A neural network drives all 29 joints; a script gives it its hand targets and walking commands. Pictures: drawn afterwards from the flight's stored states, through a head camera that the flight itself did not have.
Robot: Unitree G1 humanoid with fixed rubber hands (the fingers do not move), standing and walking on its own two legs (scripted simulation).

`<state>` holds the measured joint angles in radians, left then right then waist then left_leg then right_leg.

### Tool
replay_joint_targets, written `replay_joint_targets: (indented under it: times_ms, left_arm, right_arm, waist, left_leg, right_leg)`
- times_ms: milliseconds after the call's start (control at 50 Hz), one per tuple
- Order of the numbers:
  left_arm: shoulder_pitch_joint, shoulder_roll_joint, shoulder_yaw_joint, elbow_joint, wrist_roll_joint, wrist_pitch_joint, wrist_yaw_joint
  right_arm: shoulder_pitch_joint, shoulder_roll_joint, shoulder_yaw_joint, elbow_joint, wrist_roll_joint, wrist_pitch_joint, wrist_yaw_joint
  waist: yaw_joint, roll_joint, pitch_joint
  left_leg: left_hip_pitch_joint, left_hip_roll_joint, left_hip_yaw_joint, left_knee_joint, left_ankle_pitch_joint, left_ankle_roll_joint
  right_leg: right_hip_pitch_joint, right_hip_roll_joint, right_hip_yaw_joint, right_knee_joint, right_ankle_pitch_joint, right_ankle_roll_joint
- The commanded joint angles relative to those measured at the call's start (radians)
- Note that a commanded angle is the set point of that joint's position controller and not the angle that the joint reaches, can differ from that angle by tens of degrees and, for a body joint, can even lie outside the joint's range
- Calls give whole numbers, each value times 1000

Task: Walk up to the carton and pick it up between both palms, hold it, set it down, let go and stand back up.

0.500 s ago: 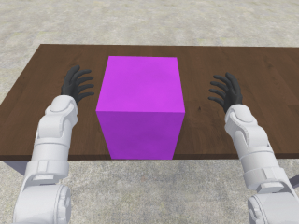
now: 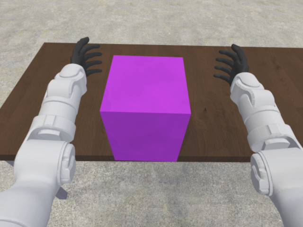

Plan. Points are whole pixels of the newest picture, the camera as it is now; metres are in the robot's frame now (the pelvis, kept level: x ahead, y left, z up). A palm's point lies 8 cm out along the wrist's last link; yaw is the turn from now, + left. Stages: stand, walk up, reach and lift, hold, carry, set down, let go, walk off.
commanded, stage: reach and lift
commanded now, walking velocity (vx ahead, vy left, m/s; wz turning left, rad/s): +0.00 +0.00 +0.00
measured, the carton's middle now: (146, 111) +0.44 +0.04 +0.03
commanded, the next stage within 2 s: none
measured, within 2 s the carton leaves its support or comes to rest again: neither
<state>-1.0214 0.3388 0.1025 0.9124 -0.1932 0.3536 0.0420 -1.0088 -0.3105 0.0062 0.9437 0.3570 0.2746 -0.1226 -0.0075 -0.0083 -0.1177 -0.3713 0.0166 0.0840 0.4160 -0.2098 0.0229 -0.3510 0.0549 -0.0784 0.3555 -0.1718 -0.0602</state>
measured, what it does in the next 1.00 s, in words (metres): stands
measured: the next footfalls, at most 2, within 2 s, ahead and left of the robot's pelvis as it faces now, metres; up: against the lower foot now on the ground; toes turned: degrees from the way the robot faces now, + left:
none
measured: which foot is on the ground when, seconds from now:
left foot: down 0.00-1.00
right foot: down 0.00-1.00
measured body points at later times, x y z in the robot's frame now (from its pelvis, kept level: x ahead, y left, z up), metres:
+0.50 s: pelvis -0.01 -0.01 -0.01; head +0.05 +0.01 +0.44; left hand +0.46 +0.21 +0.10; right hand +0.45 -0.18 +0.10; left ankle -0.01 +0.10 -0.74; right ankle -0.01 -0.08 -0.74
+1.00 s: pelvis -0.01 +0.00 -0.02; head +0.07 +0.02 +0.42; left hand +0.47 +0.19 +0.06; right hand +0.46 -0.17 +0.07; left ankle -0.01 +0.10 -0.74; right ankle -0.01 -0.08 -0.74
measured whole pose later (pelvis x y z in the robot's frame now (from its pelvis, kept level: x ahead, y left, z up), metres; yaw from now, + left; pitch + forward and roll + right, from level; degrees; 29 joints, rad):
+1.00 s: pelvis -0.01 +0.00 -0.02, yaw +1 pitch +22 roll +0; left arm -1.08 0.26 0.06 1.42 -0.15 -0.24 0.04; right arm -0.97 -0.14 -0.12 1.18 0.16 -0.12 -0.13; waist -0.06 -0.03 -0.23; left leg -0.71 0.01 0.06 0.56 -0.23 0.02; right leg -0.69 0.04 -0.11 0.53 -0.22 -0.07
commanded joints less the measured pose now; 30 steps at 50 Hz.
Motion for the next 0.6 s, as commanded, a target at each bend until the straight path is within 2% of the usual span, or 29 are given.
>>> replay_joint_targets:
  times_ms: [0,20,120,140,160,200,260,280,300,340,400,480,500,540,580]
  left_arm:
    - [-525,183,2,-114,-5,-111,-2]
    - [-540,177,-1,-89,-10,-128,-2]
    - [-570,169,-61,81,-37,-201,-9]
    - [-578,172,-63,94,-28,-225,-8]
    - [-584,178,-71,106,-39,-250,-8]
    - [-597,163,-92,140,-39,-296,-5]
    - [-623,177,-85,106,-37,-371,3]
    - [-622,168,-94,122,-39,-384,3]
    - [-618,160,-86,133,-37,-397,3]
    - [-598,157,-89,198,-33,-420,-1]
    - [-595,161,-91,253,-37,-478,-5]
    - [-589,156,-95,308,-54,-553,-12]
    - [-582,147,-92,326,-41,-570,-11]
    - [-588,152,-94,336,-54,-604,-12]
    - [-600,146,-94,357,-53,-625,-12]
  right_arm:
    - [-506,-137,-34,-119,-5,-66,-6]
    - [-513,-123,-34,-109,-6,-74,-6]
    - [-526,-119,-57,-27,-40,-100,-8]
    - [-515,-115,-73,-11,-59,-114,-11]
    - [-520,-123,-85,-23,-72,-130,-13]
    - [-517,-105,-86,-3,-77,-159,-11]
    - [-504,-97,-108,-33,-98,-208,-7]
    - [-521,-92,-103,-41,-112,-218,-6]
    - [-507,-91,-114,-34,-118,-229,-4]
    - [-504,-70,-101,-3,-121,-240,-1]
    - [-486,-56,-103,6,-136,-266,6]
    - [-486,-23,-83,3,-142,-312,8]
    - [-486,-23,-78,-4,-143,-329,6]
    - [-478,-19,-88,-13,-155,-359,1]
    - [-492,-21,-81,-5,-154,-380,-6]
  waist:
    - [-7,19,-645]
    - [-5,42,-649]
    - [-23,44,-598]
    - [-35,55,-613]
    - [-33,48,-640]
    - [-34,90,-663]
    - [-33,101,-760]
    - [-31,91,-762]
    - [-35,99,-776]
    - [-25,78,-751]
    - [-13,58,-744]
    - [-11,19,-806]
    - [-12,34,-818]
    - [-15,12,-880]
    - [-18,25,-887]
  left_leg:
    - [221,-1,-91,26,456,-36]
    - [220,2,-89,33,453,-41]
    - [221,8,-101,31,376,-45]
    - [223,9,-97,42,379,-46]
    - [230,9,-102,49,389,-49]
    - [233,11,-105,68,414,-55]
    - [225,8,-103,97,464,-64]
    - [227,11,-107,102,485,-71]
    - [209,4,-95,107,463,-72]
    - [140,3,-87,89,399,-67]
    - [32,2,-81,74,324,-42]
    - [-46,-2,-74,89,308,-40]
    - [-67,-2,-69,92,309,-39]
    - [-98,-3,-72,98,305,-37]
    - [-110,-3,-74,112,329,-40]
  right_leg:
    - [290,-42,76,46,574,80]
    - [268,-44,72,48,546,77]
    - [159,-47,55,22,395,61]
    - [142,-46,58,28,388,63]
    - [135,-44,53,30,376,63]
    - [86,-44,51,30,372,54]
    - [80,-46,49,54,406,52]
    - [82,-43,41,65,433,50]
    - [101,-43,44,67,416,52]
    - [116,-46,41,72,380,57]
    - [146,-62,58,101,368,59]
    - [211,-73,74,143,402,69]
    - [225,-79,80,150,417,72]
    - [243,-78,78,174,449,74]
    - [244,-81,82,197,484,71]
